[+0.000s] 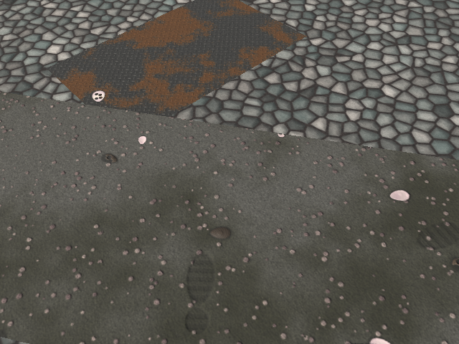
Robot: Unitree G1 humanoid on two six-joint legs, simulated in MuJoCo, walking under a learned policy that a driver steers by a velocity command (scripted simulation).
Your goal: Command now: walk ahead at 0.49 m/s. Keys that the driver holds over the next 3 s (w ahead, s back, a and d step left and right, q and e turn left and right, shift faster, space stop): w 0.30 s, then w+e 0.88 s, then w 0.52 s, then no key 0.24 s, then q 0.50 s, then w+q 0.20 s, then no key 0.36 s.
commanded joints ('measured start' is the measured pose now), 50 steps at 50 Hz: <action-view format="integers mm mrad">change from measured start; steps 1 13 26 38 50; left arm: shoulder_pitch -66 65 -25 -292 -89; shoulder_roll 144 214 87 73 144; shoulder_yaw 30 42 20 15 52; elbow -66 20 -52 -202 -196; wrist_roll -7 -24 -31 -24 -13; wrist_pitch -19 44 61 49 29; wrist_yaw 14 36 37 -31 15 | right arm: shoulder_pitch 0 -166 13 95 3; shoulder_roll -44 -73 -74 -164 -102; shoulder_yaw -9 -9 -28 -59 -28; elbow -52 -132 0 71 -47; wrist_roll -8 8 -26 11 -18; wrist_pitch -10 -47 -70 -4 -57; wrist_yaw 1 59 29 -6 11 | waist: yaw -36 -17 -26 -86 -57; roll -82 -130 26 11 -73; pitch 21 -15 1 48 -80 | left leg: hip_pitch -27 142 484 777 35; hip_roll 28 -104 115 167 -15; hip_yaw -15 73 13 233 -22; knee -149 -546 -906 -770 67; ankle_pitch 173 88 220 564 -128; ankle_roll -18 70 208 135 -20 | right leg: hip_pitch -34 263 -503 -504 23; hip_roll -266 -330 -214 -143 -256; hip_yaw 195 154 181 5 418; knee -197 41 785 325 -63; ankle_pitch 107 502 -4 54 224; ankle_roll -155 -82 97 11 -226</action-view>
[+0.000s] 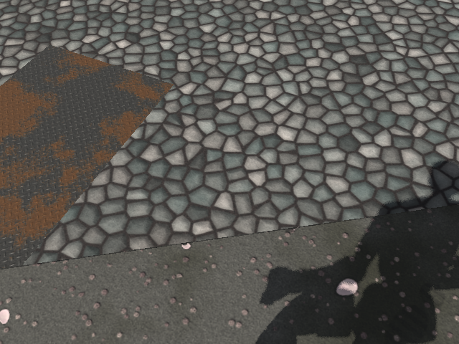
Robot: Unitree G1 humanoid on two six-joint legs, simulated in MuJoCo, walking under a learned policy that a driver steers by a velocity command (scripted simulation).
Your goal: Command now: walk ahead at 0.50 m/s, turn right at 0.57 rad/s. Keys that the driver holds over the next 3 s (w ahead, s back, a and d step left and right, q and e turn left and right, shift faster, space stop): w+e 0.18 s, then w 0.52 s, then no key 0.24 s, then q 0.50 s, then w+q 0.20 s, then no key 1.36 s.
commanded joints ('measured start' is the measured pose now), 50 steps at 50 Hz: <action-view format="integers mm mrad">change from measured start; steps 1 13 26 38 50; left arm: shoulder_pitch -20 201 -10 -301 -232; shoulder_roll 133 156 1 43 49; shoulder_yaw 33 14 -45 -44 -13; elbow -82 42 27 -50 -10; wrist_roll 0 75 103 64 23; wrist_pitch -21 -67 -49 -28 -81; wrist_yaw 17 -81 -25 -32 7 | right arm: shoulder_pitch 26 -262 92 257 303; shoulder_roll -97 -51 -2 -110 33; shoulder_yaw -30 80 45 -7 36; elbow -66 -146 7 111 128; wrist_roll -16 -66 -51 -53 -49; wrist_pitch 5 41 -16 -12 39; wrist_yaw -4 30 -2 57 57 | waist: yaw -36 77 -21 -69 -147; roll -42 -89 36 42 -53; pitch -100 -8 -78 -28 -184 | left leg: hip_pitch -125 -112 376 546 236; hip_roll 38 -30 161 161 53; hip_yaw -19 33 -137 11 49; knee -99 -615 -1045 -904 -231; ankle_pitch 76 343 236 706 -83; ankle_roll -35 -20 272 214 -84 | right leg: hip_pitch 131 251 -381 -281 -50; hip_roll -264 -309 -201 -129 -293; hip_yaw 317 383 77 -25 19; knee -225 -124 598 52 -204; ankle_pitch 278 215 -114 219 632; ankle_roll -204 -156 81 45 -104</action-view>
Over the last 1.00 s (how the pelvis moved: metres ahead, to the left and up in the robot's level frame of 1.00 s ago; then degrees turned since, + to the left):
0.56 -0.04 -0.01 -20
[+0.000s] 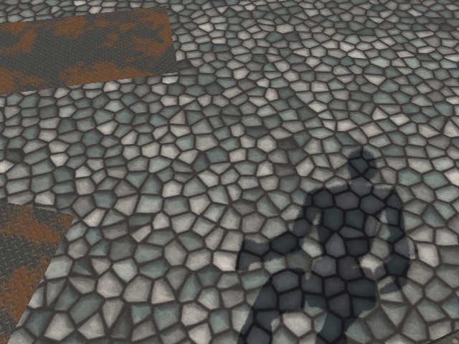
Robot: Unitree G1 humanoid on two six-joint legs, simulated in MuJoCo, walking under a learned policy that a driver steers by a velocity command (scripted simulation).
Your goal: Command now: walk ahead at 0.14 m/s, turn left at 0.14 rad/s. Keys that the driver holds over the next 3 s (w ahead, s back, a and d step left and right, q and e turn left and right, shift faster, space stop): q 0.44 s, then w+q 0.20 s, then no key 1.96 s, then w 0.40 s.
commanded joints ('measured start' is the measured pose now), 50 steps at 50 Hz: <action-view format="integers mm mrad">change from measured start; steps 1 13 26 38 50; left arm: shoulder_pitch -175 -74 -50 102 75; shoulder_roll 108 101 72 131 96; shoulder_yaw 25 46 27 29 13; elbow -111 -161 -146 -163 -180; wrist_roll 4 20 64 22 0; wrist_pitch -31 0 73 -27 -4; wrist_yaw -18 52 40 28 -44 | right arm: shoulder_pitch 246 24 111 2 97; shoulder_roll -22 -231 -161 -123 -196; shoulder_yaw -4 -75 -87 -70 -67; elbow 51 -179 -216 -264 -174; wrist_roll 26 53 41 -2 71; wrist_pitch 23 -38 -26 10 -33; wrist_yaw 36 -27 5 -23 1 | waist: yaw -117 35 -20 26 -5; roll -55 181 100 -39 76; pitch -117 -83 -11 -1 -181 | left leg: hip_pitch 219 263 287 -338 450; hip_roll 34 195 105 -65 48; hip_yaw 35 -350 -377 -115 -123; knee -111 -669 -795 143 -448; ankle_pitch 176 733 197 -37 1074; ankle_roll -54 461 348 17 213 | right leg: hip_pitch -105 -23 -114 409 -2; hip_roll -180 -46 -58 -395 -89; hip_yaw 30 -98 77 377 26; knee -87 280 447 -119 411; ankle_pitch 438 -353 -367 255 460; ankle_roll -131 39 163 -287 52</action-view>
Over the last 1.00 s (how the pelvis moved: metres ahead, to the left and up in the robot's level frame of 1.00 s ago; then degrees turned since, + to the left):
0.55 -0.04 0.00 -12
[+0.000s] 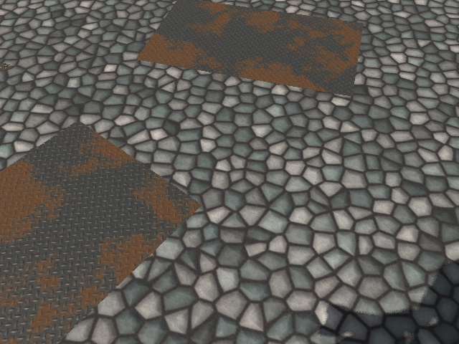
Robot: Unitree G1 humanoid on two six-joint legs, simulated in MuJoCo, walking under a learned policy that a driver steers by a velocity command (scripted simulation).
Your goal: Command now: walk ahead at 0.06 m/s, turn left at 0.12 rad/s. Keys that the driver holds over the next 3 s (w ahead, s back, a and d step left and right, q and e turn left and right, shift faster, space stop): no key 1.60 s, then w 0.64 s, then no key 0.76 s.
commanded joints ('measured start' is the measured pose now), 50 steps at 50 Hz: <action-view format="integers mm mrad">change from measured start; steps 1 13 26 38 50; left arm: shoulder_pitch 72 -172 -87 -92 -49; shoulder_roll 92 171 106 118 110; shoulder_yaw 20 30 23 33 35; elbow -67 -128 -107 -110 -79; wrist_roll -7 -35 -41 -35 -36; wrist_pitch -19 -16 5 14 26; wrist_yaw -15 -65 -50 -47 -46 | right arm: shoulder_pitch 83 67 32 43 50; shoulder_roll -166 -167 -121 -121 -104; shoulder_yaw -29 -42 -32 -33 -33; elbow -69 -29 -41 -7 37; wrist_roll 70 34 40 36 34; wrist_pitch -23 52 63 71 83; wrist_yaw -35 -23 -21 -25 -25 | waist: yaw -21 -105 -42 -44 -49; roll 62 -91 -51 -41 -31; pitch -273 -30 -49 -30 -9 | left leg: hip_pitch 498 162 125 135 164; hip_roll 224 -31 10 19 21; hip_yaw -278 56 17 34 47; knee -150 -85 -255 -290 -316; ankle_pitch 946 1 171 157 150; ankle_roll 329 -34 -23 -33 -39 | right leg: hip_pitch -228 -243 18 46 48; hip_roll -50 -152 -85 -65 -51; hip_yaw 65 148 90 85 83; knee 423 -69 -58 -93 -131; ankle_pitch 302 318 434 419 402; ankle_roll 98 -49 23 26 26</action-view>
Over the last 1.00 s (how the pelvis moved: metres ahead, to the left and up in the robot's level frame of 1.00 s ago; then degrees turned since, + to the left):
0.14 0.02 -0.01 25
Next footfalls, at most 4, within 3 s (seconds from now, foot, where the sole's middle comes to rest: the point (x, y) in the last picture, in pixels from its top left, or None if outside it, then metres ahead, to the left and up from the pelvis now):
0.20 right None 0.03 -0.14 -0.77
1.92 left None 0.08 0.13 -0.77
2.34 right None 0.46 -0.04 -0.88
2.66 left None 0.50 0.20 -0.88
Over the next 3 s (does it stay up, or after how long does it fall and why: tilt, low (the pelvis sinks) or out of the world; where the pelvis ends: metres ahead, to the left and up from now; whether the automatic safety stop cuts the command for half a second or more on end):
stays up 0.43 0.09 -0.11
